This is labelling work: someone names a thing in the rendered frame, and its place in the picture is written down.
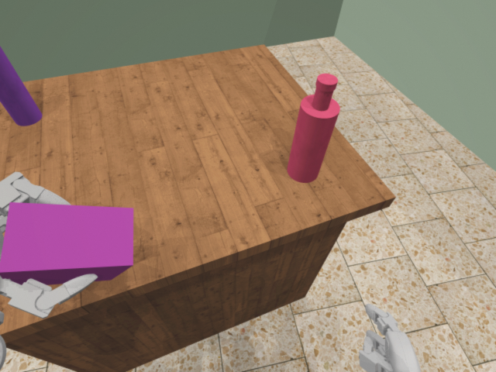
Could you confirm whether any table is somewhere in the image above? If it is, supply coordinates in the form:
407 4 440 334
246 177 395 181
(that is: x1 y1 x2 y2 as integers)
0 45 396 372

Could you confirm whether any right robot hand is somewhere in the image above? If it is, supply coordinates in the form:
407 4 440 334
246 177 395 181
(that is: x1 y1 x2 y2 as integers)
359 304 421 372

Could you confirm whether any sponge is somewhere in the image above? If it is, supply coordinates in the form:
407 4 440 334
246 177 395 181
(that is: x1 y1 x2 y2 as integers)
0 202 133 285

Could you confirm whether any left robot hand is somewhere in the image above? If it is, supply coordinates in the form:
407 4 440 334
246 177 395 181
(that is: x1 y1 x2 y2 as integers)
0 172 98 319

